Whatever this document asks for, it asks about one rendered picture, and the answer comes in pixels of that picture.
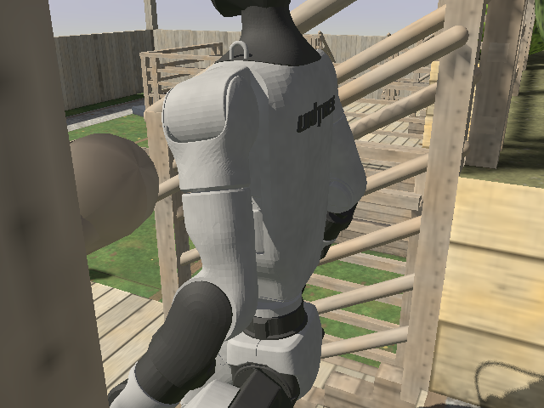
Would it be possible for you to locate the robot left thigh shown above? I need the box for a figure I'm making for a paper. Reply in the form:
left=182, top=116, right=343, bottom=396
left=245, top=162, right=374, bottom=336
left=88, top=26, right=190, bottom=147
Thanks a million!
left=184, top=369, right=282, bottom=408

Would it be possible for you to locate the robot right forearm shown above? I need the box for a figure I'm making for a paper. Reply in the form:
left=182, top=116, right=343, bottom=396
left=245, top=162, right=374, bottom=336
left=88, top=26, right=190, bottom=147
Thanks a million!
left=320, top=202, right=358, bottom=259

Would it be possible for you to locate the robot left upper arm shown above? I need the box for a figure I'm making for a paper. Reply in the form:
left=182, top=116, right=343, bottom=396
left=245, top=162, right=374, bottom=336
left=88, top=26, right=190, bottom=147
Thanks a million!
left=161, top=65, right=259, bottom=342

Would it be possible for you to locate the humanoid robot head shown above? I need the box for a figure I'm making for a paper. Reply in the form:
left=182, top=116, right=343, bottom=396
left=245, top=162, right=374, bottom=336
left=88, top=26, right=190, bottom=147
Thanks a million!
left=211, top=0, right=321, bottom=66

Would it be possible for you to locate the robot left forearm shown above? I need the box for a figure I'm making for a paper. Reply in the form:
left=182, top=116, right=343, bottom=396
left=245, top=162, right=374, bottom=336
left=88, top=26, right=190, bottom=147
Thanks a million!
left=108, top=281, right=233, bottom=408

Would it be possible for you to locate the robot right upper arm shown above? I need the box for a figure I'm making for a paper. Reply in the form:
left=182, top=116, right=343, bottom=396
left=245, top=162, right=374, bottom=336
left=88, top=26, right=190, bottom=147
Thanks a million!
left=316, top=49, right=367, bottom=213

